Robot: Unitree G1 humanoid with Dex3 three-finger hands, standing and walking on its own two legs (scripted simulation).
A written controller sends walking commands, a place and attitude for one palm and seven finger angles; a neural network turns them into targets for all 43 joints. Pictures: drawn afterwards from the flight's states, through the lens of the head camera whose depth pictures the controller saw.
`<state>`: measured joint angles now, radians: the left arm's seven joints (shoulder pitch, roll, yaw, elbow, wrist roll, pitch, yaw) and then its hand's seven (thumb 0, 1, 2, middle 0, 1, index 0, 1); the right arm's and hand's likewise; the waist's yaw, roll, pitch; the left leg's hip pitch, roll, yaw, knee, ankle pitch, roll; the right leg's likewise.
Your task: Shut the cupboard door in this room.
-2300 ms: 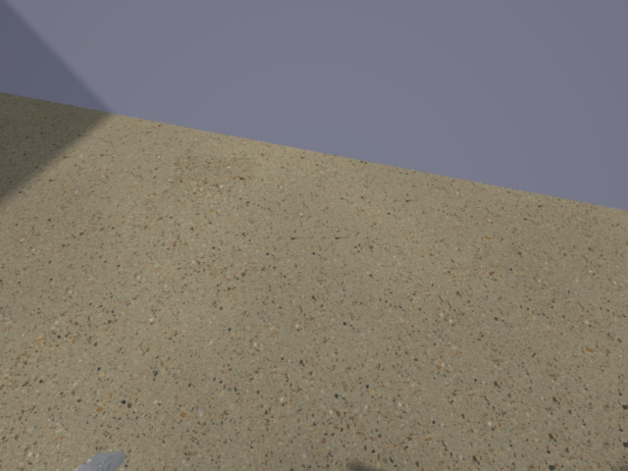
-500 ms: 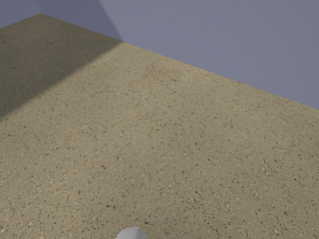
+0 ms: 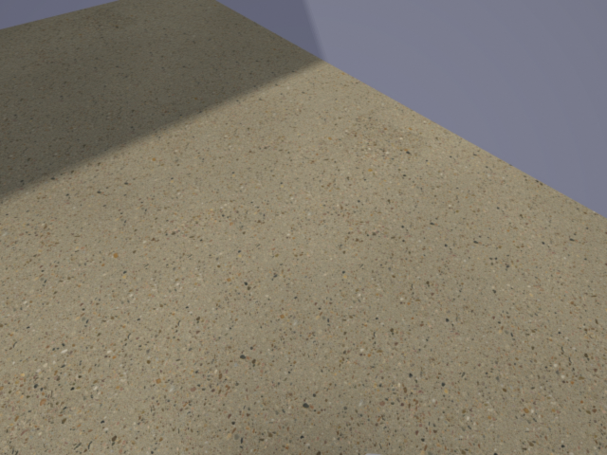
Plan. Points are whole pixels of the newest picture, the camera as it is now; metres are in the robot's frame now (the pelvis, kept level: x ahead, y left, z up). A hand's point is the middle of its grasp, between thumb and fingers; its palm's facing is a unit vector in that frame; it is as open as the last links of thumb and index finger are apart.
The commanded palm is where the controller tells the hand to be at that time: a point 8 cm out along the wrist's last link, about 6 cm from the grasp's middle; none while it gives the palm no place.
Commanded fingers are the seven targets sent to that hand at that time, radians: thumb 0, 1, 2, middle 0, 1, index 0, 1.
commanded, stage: turn or walk to find it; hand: left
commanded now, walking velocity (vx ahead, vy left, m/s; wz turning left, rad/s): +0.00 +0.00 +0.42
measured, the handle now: out of the picture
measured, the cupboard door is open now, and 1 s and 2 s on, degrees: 84 84 84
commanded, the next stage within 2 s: none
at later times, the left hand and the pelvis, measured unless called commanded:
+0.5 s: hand out of the picture -0.04 +0.21 -0.19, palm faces +0.28 -0.94 -0.21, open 7.4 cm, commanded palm none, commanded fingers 0.00 0.90 0.90 -0.20 -0.30 -0.20 -0.30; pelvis -0.03 +0.01 -0.01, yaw +14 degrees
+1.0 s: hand out of the picture -0.03 +0.21 -0.15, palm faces +0.42 -0.87 -0.27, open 7.3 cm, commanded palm none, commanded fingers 0.00 0.90 0.90 -0.20 -0.30 -0.20 -0.30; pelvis -0.05 -0.01 -0.01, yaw +25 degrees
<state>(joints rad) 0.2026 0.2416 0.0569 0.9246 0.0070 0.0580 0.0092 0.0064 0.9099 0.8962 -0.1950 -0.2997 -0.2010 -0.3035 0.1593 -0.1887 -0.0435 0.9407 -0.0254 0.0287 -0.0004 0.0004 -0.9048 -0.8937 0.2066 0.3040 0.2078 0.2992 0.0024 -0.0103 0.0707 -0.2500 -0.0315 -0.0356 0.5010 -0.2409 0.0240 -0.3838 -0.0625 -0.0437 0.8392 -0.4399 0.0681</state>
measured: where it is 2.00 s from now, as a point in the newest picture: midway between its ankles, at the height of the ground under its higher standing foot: outside the picture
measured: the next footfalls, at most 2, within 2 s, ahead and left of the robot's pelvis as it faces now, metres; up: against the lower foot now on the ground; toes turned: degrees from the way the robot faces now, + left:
right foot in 0.08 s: +0.05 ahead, -0.13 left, +0.00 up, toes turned -1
left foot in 0.48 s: -0.02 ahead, +0.12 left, +0.00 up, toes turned +19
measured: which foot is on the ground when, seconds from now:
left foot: down 0.00-0.10, up 0.12-0.46, down 0.48-0.98, up 1.00-1.00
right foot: up 0.00-0.06, down 0.08-0.50, up 0.52-0.96, down 0.98-1.00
